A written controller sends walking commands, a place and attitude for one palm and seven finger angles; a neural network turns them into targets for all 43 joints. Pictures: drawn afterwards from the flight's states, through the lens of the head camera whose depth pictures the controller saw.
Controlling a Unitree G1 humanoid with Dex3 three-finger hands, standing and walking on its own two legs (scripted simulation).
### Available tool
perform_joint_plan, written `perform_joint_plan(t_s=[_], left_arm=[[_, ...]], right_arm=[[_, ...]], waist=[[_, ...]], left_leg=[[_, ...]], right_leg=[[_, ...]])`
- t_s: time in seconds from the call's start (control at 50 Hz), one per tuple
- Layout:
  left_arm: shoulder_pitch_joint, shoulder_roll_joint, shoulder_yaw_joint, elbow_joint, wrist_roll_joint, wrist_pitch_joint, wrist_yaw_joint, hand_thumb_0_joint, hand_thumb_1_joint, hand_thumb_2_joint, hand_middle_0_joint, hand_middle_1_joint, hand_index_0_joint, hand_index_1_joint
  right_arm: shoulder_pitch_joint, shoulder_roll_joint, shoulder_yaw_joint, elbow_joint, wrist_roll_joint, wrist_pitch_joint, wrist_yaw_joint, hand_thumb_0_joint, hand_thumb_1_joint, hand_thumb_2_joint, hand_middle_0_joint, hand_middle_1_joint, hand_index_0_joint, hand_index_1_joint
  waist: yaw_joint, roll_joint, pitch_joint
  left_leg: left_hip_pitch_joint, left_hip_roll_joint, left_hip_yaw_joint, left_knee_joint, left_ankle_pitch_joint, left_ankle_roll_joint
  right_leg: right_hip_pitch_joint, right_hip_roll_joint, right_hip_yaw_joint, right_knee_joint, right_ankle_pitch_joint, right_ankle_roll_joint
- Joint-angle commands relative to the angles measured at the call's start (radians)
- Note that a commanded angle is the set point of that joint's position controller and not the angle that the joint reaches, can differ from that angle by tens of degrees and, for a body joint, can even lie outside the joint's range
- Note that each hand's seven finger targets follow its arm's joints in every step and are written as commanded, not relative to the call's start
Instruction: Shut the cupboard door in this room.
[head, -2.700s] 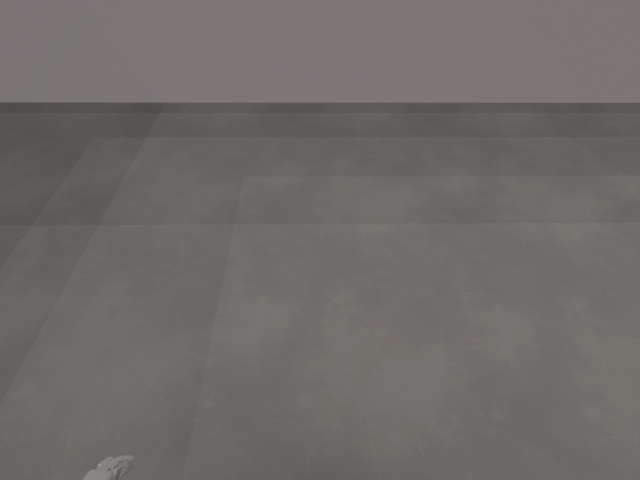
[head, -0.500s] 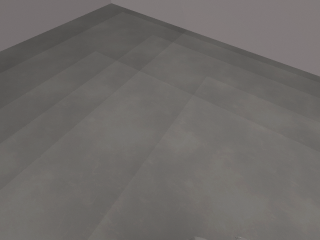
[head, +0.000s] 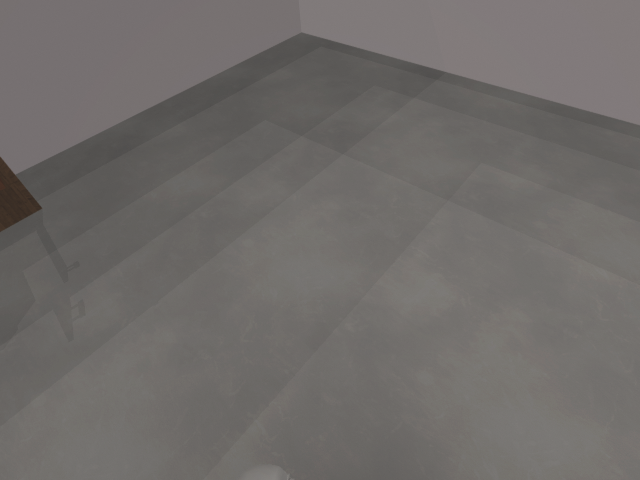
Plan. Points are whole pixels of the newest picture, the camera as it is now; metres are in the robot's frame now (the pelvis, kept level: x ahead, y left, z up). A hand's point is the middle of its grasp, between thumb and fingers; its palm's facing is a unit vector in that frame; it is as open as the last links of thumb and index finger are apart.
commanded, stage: turn or walk to find it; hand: left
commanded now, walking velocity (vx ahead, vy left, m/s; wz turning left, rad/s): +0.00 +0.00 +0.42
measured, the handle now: out of the picture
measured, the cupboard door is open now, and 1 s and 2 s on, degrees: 82 82 82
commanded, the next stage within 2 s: stand and wait in 1.12 s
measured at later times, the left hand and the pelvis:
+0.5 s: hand out of the picture -0.04 +0.28 -0.18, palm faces +0.26 -0.94 -0.22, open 7.4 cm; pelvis -0.03 +0.06 +0.00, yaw +12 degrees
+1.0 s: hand out of the picture -0.04 +0.21 -0.14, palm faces +0.41 -0.87 -0.27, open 7.4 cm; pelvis -0.05 +0.00 +0.00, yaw +25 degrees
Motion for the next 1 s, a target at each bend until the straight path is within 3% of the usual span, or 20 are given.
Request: perform_joint_plan(t_s=[0.0, 0.12, 0.16, 0.22, 0.24, 0.26, 0.28, 0.3, 0.32, 0.4, 0.52, 0.64, 0.74, 0.76, 0.78, 0.8, 0.82, 0.86, 0.9, 0.98], left_arm=[[0.024, 0.189, 0.051, -0.057, 0.000, -0.024, 0.020, 0.000, 0.900, 0.900, -0.200, -0.300, -0.200, -0.300], [0.097, 0.233, 0.066, -0.015, 0.012, -0.017, 0.018, 0.000, 0.900, 0.900, -0.200, -0.300, -0.200, -0.300], [0.089, 0.249, 0.073, -0.008, 0.013, -0.015, 0.018, 0.000, 0.900, 0.900, -0.200, -0.300, -0.200, -0.300], [0.051, 0.246, 0.075, -0.002, 0.002, -0.005, 0.014, 0.000, 0.900, 0.900, -0.200, -0.300, -0.200, -0.300], [0.054, 0.216, 0.069, -0.007, -0.007, 0.003, 0.010, 0.000, 0.900, 0.900, -0.200, -0.300, -0.200, -0.300], [0.052, 0.147, 0.057, -0.042, -0.013, 0.010, 0.003, 0.000, 0.900, 0.900, -0.200, -0.300, -0.200, -0.300], [-0.020, 0.146, 0.043, -0.064, -0.001, 0.022, 0.007, 0.000, 0.900, 0.900, -0.200, -0.300, -0.200, -0.300], [-0.033, 0.149, 0.048, -0.054, 0.001, 0.030, 0.006, 0.000, 0.900, 0.900, -0.200, -0.300, -0.200, -0.300], [-0.040, 0.148, 0.055, -0.039, 0.003, 0.033, 0.004, 0.000, 0.900, 0.900, -0.200, -0.300, -0.200, -0.300], [0.016, 0.157, 0.060, 0.009, -0.001, 0.023, -0.010, 0.000, 0.900, 0.900, -0.200, -0.300, -0.200, -0.300], [-0.018, 0.151, 0.058, -0.011, -0.004, 0.027, -0.002, 0.000, 0.900, 0.900, -0.200, -0.300, -0.200, -0.300], [-0.068, 0.130, 0.050, -0.048, -0.009, 0.022, 0.002, 0.000, 0.900, 0.900, -0.200, -0.300, -0.200, -0.300], [0.018, 0.133, 0.051, -0.038, -0.017, 0.006, 0.009, 0.000, 0.900, 0.900, -0.200, -0.300, -0.200, -0.300], [0.042, 0.148, 0.054, -0.031, -0.016, -0.001, 0.012, 0.000, 0.900, 0.900, -0.200, -0.300, -0.200, -0.300], [0.064, 0.199, 0.064, -0.031, -0.007, -0.012, 0.018, 0.000, 0.900, 0.900, -0.200, -0.300, -0.200, -0.300], [0.075, 0.284, 0.081, -0.034, 0.006, -0.018, 0.024, 0.000, 0.900, 0.900, -0.200, -0.300, -0.200, -0.300], [0.068, 0.293, 0.074, -0.049, -0.001, -0.013, 0.022, 0.000, 0.900, 0.900, -0.200, -0.300, -0.200, -0.300], [-0.045, 0.226, 0.066, -0.070, -0.003, -0.014, 0.023, 0.000, 0.900, 0.900, -0.200, -0.300, -0.200, -0.300], [-0.097, 0.184, 0.051, -0.081, -0.004, -0.019, 0.019, 0.000, 0.900, 0.900, -0.200, -0.300, -0.200, -0.300], [-0.008, 0.180, 0.050, -0.050, 0.000, -0.028, 0.019, 0.000, 0.900, 0.900, -0.200, -0.300, -0.200, -0.300]], right_arm=[[-0.041, -0.045, -0.002, -0.064, 0.002, -0.019, 0.004, 0.000, -0.900, -0.900, 0.200, 0.300, 0.200, 0.300], [-0.126, -0.023, 0.016, -0.087, 0.012, -0.030, 0.000, 0.000, -0.900, -0.900, 0.200, 0.300, 0.200, 0.300], [-0.114, -0.020, 0.021, -0.088, 0.018, -0.039, -0.002, 0.000, -0.900, -0.900, 0.200, 0.300, 0.200, 0.300], [-0.027, -0.034, 0.019, -0.068, 0.017, -0.054, -0.005, 0.000, -0.900, -0.900, 0.200, 0.300, 0.200, 0.300], [0.012, -0.084, 0.011, -0.060, 0.015, -0.063, -0.005, 0.000, -0.900, -0.900, 0.200, 0.300, 0.200, 0.300], [0.031, -0.184, -0.011, -0.068, 0.007, -0.070, -0.010, 0.000, -0.900, -0.900, 0.200, 0.300, 0.200, 0.300], [0.059, -0.224, -0.018, -0.063, 0.009, -0.059, -0.015, 0.000, -0.900, -0.900, 0.200, 0.300, 0.200, 0.300], [0.030, -0.195, -0.013, -0.059, 0.004, -0.062, -0.025, 0.000, -0.900, -0.900, 0.200, 0.300, 0.200, 0.300], [-0.014, -0.169, -0.004, -0.066, 0.004, -0.067, -0.035, 0.000, -0.900, -0.900, 0.200, 0.300, 0.200, 0.300], [-0.085, -0.130, 0.013, -0.097, 0.010, -0.080, -0.040, 0.000, -0.900, -0.900, 0.200, 0.300, 0.200, 0.300], [-0.042, -0.133, 0.005, -0.093, 0.009, -0.078, -0.039, 0.000, -0.900, -0.900, 0.200, 0.300, 0.200, 0.300], [-0.031, -0.142, -0.003, -0.095, 0.000, -0.068, -0.035, 0.000, -0.900, -0.900, 0.200, 0.300, 0.200, 0.300], [-0.066, -0.141, -0.009, -0.107, 0.004, -0.061, -0.027, 0.000, -0.900, -0.900, 0.200, 0.300, 0.200, 0.300], [-0.067, -0.127, -0.008, -0.111, 0.010, -0.060, -0.024, 0.000, -0.900, -0.900, 0.200, 0.300, 0.200, 0.300], [-0.060, -0.088, -0.005, -0.114, 0.018, -0.062, -0.018, 0.000, -0.900, -0.900, 0.200, 0.300, 0.200, 0.300], [-0.056, -0.026, 0.006, -0.141, 0.020, -0.063, -0.015, 0.000, -0.900, -0.900, 0.200, 0.300, 0.200, 0.300], [-0.070, -0.074, -0.008, -0.143, 0.008, -0.053, -0.019, 0.000, -0.900, -0.900, 0.200, 0.300, 0.200, 0.300], [-0.056, -0.074, -0.017, -0.100, 0.002, -0.025, -0.007, 0.000, -0.900, -0.900, 0.200, 0.300, 0.200, 0.300], [-0.012, -0.062, -0.014, -0.071, 0.001, -0.021, 0.003, 0.000, -0.900, -0.900, 0.200, 0.300, 0.200, 0.300], [-0.042, -0.046, -0.005, -0.070, 0.004, -0.023, 0.005, 0.000, -0.900, -0.900, 0.200, 0.300, 0.200, 0.300]], waist=[[0.043, -0.190, 0.028], [0.089, -0.217, -0.022], [0.085, -0.243, -0.059], [0.030, -0.192, -0.096], [0.005, -0.054, -0.121], [-0.005, 0.261, -0.093], [-0.031, 0.230, -0.072], [-0.019, 0.166, -0.048], [-0.006, 0.194, -0.026], [0.035, 0.078, -0.026], [0.018, 0.056, -0.039], [0.002, 0.091, -0.051], [0.048, 0.082, -0.087], [0.063, 0.044, -0.102], [0.071, -0.077, -0.124], [0.077, -0.344, -0.102], [0.085, -0.286, -0.088], [0.032, -0.229, 0.003], [-0.002, -0.180, 0.046], [0.033, -0.205, 0.027]], left_leg=[[-0.066, 0.038, 0.021, -0.034, -0.011, -0.027], [0.029, 0.040, 0.086, -0.306, -0.140, -0.020], [0.087, 0.036, 0.106, -0.397, -0.153, -0.007], [0.294, 0.023, 0.134, -0.692, 0.067, 0.010], [0.420, 0.084, 0.050, -0.792, 0.193, 0.033], [0.497, 0.339, -0.293, -0.858, 0.466, 0.140], [0.412, 0.412, -0.314, -0.877, 0.527, 0.214], [0.359, 0.383, -0.268, -0.893, 0.458, 0.229], [0.342, 0.325, -0.242, -0.889, 0.439, 0.211], [0.366, 0.222, -0.125, -0.861, 0.545, 0.184], [0.409, 0.229, -0.196, -0.869, 0.510, 0.216], [0.375, 0.223, -0.287, -0.849, 0.465, 0.236], [0.253, 0.168, -0.302, -0.780, 0.438, 0.193], [0.189, 0.132, -0.284, -0.740, 0.365, 0.154], [0.072, 0.068, -0.217, -0.633, 0.228, 0.100], [-0.098, -0.077, -0.032, -0.422, -0.128, 0.028], [-0.070, -0.058, -0.040, -0.221, -0.252, 0.023], [-0.054, -0.017, -0.060, -0.022, -0.137, 0.016], [-0.052, 0.008, -0.023, 0.040, -0.038, 0.003], [-0.070, 0.025, 0.013, -0.022, -0.023, -0.025]], right_leg=[[0.030, -0.258, 0.165, -0.236, 0.131, -0.073], [0.107, -0.310, 0.142, -0.160, 0.348, -0.113], [0.116, -0.325, 0.136, -0.122, 0.406, -0.117], [0.029, -0.284, 0.040, 0.016, 0.361, -0.029], [-0.080, -0.230, -0.004, 0.144, 0.226, 0.024], [-0.346, -0.090, -0.045, 0.347, -0.233, 0.106], [-0.341, -0.065, 0.047, 0.497, -0.357, 0.104], [-0.342, -0.078, 0.104, 0.564, -0.311, 0.099], [-0.366, -0.076, 0.128, 0.601, -0.250, 0.102], [-0.344, -0.056, 0.129, 0.635, -0.100, 0.118], [-0.329, -0.044, 0.140, 0.524, -0.111, 0.137], [-0.236, -0.005, 0.141, 0.324, -0.174, 0.118], [-0.008, 0.033, 0.126, 0.031, -0.024, 0.095], [0.095, 0.015, 0.131, -0.094, 0.070, 0.090], [0.219, -0.106, 0.246, -0.187, 0.093, 0.057], [0.270, -0.356, 0.489, -0.227, 0.197, -0.049], [0.126, -0.437, 0.491, -0.235, 0.249, -0.127], [-0.029, -0.320, 0.364, -0.273, 0.082, -0.102], [-0.057, -0.249, 0.240, -0.248, 0.110, -0.068], [0.042, -0.245, 0.170, -0.215, 0.245, -0.072]])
